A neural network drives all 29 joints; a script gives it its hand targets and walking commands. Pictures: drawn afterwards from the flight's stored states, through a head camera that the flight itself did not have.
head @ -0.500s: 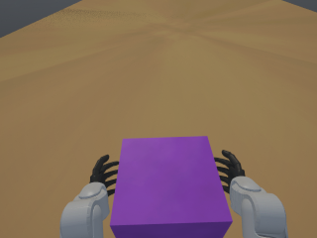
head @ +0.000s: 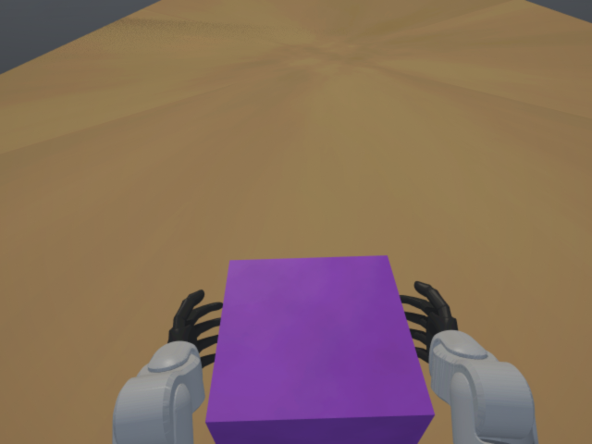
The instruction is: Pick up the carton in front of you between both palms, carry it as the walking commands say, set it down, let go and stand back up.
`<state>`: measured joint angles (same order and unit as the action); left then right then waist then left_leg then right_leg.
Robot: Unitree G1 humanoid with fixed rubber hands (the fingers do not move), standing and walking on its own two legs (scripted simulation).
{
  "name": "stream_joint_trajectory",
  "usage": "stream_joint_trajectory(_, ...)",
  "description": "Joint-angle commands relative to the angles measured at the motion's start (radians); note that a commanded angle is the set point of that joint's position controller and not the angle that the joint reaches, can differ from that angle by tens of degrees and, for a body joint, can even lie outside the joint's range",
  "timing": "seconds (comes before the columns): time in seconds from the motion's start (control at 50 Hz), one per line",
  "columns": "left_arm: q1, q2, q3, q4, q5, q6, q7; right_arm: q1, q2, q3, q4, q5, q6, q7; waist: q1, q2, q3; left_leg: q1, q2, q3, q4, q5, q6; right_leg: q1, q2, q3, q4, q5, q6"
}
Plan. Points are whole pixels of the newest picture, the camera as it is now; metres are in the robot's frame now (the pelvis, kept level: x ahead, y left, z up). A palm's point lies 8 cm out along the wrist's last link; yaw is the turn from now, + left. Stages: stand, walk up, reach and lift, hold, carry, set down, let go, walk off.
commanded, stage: carry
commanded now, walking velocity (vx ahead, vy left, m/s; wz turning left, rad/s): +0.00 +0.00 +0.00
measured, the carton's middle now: (311, 375) +0.25 +0.00 +0.01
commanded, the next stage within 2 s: hold in 0.78 s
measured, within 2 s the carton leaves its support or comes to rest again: neither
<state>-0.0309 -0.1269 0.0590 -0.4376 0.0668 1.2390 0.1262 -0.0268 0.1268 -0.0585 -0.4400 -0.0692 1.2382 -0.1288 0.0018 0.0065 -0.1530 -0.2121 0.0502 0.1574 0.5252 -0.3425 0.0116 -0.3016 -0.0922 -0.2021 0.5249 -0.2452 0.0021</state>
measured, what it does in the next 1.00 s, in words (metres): stands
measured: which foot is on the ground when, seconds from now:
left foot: down 0.00-1.00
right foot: down 0.00-1.00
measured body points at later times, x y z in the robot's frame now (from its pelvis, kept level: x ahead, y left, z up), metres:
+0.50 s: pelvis -0.03 +0.00 +0.00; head -0.05 +0.00 +0.45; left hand +0.26 +0.15 +0.04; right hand +0.25 -0.15 +0.04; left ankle -0.04 +0.10 -0.73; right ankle +0.02 -0.12 -0.73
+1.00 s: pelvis -0.03 -0.01 +0.01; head -0.05 -0.01 +0.46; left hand +0.25 +0.18 +0.03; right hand +0.28 -0.13 +0.04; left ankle -0.04 +0.10 -0.73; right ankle +0.02 -0.14 -0.73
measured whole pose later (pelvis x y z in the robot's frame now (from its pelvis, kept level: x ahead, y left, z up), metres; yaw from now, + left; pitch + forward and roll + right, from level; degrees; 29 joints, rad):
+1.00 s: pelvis -0.03 -0.01 +0.01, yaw +6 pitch -5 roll +0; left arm -0.23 -0.15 0.18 0.22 0.26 0.71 0.02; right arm -0.22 0.14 -0.18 0.20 -0.26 0.72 -0.02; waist 0.00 0.00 0.03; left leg -0.08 -0.01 0.02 0.38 -0.21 0.01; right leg -0.12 -0.02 0.03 0.37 -0.16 0.03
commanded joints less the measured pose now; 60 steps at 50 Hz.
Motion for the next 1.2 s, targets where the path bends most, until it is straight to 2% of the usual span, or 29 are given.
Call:
stream_joint_trajectory(0.0, -0.428, -0.746, -0.611, -0.057, -0.263, -0.03, -0.126, -0.436, 0.742, 0.611, -0.062, 0.268, -0.028, 0.128, 0.0, 0.0, -0.112, -0.032, 0.113, -0.102, -0.105, 0.26, 0.004, 0.101, -0.088, 0.106, -0.07, 0.198, -0.001)
stream_joint_trajectory(0.16, -0.506, -0.757, -0.578, 0.082, -0.219, -0.129, -0.185, -0.506, 0.753, 0.576, 0.084, 0.216, -0.128, 0.185, 0.001, -0.001, -0.113, -0.05, 0.111, -0.106, -0.127, 0.166, 0.01, 0.092, -0.089, 0.114, -0.091, 0.133, 0.0)
stream_joint_trajectory(0.3, -0.526, -0.773, -0.531, 0.204, -0.164, -0.244, -0.221, -0.531, 0.772, 0.533, 0.202, 0.167, -0.244, 0.221, 0.001, -0.005, -0.148, -0.045, 0.111, -0.107, -0.124, 0.169, 0.013, 0.101, -0.089, 0.115, -0.087, 0.142, 0.0)
stream_joint_trajectory(0.58, -0.664, -0.838, -0.395, 0.555, -0.06, -0.562, -0.307, -0.672, 0.838, 0.4, 0.557, 0.061, -0.56, 0.308, -0.001, -0.006, -0.184, -0.032, 0.108, -0.105, -0.107, 0.197, 0.013, 0.112, -0.09, 0.115, -0.076, 0.166, -0.003)
stream_joint_trajectory(0.66, -0.709, -0.892, -0.415, 0.588, -0.067, -0.618, -0.329, -0.715, 0.893, 0.422, 0.591, 0.068, -0.617, 0.329, -0.002, -0.007, -0.208, -0.018, 0.108, -0.104, -0.097, 0.223, 0.014, 0.126, -0.091, 0.115, -0.067, 0.19, -0.003)
stream_joint_trajectory(0.76, -0.692, -0.933, -0.481, 0.531, -0.098, -0.597, -0.331, -0.699, 0.935, 0.485, 0.536, 0.102, -0.596, 0.331, -0.003, -0.005, -0.24, 0.004, 0.11, -0.101, -0.075, 0.291, 0.013, 0.14, -0.094, 0.112, -0.048, 0.245, -0.004)
stream_joint_trajectory(0.78, -0.593, -0.965, -0.452, 0.534, -0.09, -0.591, -0.341, -0.572, 0.941, 0.464, 0.484, 0.096, -0.583, 0.343, -0.025, 0.064, -0.196, 0.078, -0.1, -0.27, -0.138, 0.57, 0.007, 0.36, 0.189, 0.248, -0.084, 0.422, -0.037)
stream_joint_trajectory(0.8, -0.571, -0.942, -0.438, 0.529, -0.061, -0.598, -0.331, -0.596, 0.908, 0.476, 0.446, 0.084, -0.583, 0.345, 0.002, 0.061, -0.223, 0.125, -0.097, -0.283, -0.144, 0.61, 0.009, 0.377, 0.182, 0.271, -0.091, 0.465, -0.035)
stream_joint_trajectory(0.82, -0.554, -0.923, -0.421, 0.536, -0.032, -0.593, -0.323, -0.603, 0.912, 0.468, 0.459, 0.075, -0.575, 0.349, 0.008, 0.023, -0.198, 0.209, -0.1, -0.281, -0.14, 0.674, 0.005, 0.311, 0.19, 0.271, -0.11, 0.484, -0.024)
stream_joint_trajectory(0.84, -0.564, -0.918, -0.408, 0.543, -0.027, -0.591, -0.317, -0.6, 0.912, 0.467, 0.485, 0.077, -0.572, 0.345, 0.014, 0.013, -0.199, 0.21, -0.102, -0.277, -0.148, 0.66, 0.0, 0.329, 0.188, 0.275, -0.122, 0.477, -0.017)
stream_joint_trajectory(0.86, -0.547, -0.91, -0.375, 0.577, -0.008, -0.589, -0.311, -0.615, 0.896, 0.459, 0.493, 0.074, -0.571, 0.35, 0.025, 0.038, -0.172, 0.222, -0.109, -0.268, -0.175, 0.544, 0.001, 0.316, 0.187, 0.276, -0.133, 0.415, -0.008)
stream_joint_trajectory(0.88, -0.569, -0.912, -0.372, 0.581, -0.01, -0.588, -0.312, -0.625, 0.902, 0.457, 0.506, 0.073, -0.57, 0.353, 0.022, 0.014, -0.129, 0.208, -0.111, -0.259, -0.185, 0.511, -0.001, 0.294, 0.198, 0.268, -0.144, 0.372, -0.002)
stream_joint_trajectory(0.9, -0.59, -0.917, -0.377, 0.58, -0.018, -0.588, -0.316, -0.637, 0.906, 0.45, 0.516, 0.074, -0.569, 0.354, 0.02, 0.012, -0.121, 0.228, -0.113, -0.258, -0.184, 0.51, -0.004, 0.277, 0.201, 0.268, -0.15, 0.357, 0.002)
stream_joint_trajectory(0.94, -0.641, -0.936, -0.401, 0.576, -0.036, -0.583, -0.328, -0.652, 0.917, 0.431, 0.54, 0.066, -0.57, 0.358, 0.004, 0.036, -0.12, 0.247, -0.115, -0.256, -0.194, 0.445, -0.014, 0.263, 0.207, 0.263, -0.162, 0.283, -0.003)
stream_joint_trajectory(1.0, -0.718, -0.964, -0.422, 0.589, -0.064, -0.577, -0.355, -0.665, 0.947, 0.396, 0.597, 0.047, -0.57, 0.359, -0.026, 0.029, -0.1, 0.199, -0.118, -0.251, -0.192, 0.369, -0.02, 0.281, 0.204, 0.267, -0.172, 0.23, -0.016)
stream_joint_trajectory(1.06, -0.76, -0.974, -0.41, 0.622, -0.067, -0.572, -0.376, -0.692, 0.967, 0.366, 0.641, 0.029, -0.569, 0.362, -0.037, 0.017, -0.075, 0.158, -0.124, -0.247, -0.198, 0.293, -0.017, 0.297, 0.196, 0.265, -0.179, 0.188, -0.019)
stream_joint_trajectory(1.12, -0.852, -0.954, -0.342, 0.711, -0.033, -0.584, -0.397, -0.784, 0.988, 0.309, 0.718, 0.001, -0.572, 0.363, -0.034, -0.008, -0.017, 0.084, -0.129, -0.233, -0.197, 0.143, -0.003, 0.295, 0.182, 0.263, -0.181, 0.082, -0.014)
stream_joint_trajectory(1.18, -0.971, -0.935, -0.22, 0.857, 0.033, -0.622, -0.42, -0.918, 1.009, 0.223, 0.834, -0.041, -0.592, 0.37, -0.023, -0.031, 0.027, 0.002, -0.131, -0.217, -0.172, 0.002, 0.023, 0.28, 0.167, 0.262, -0.169, -0.066, -0.005)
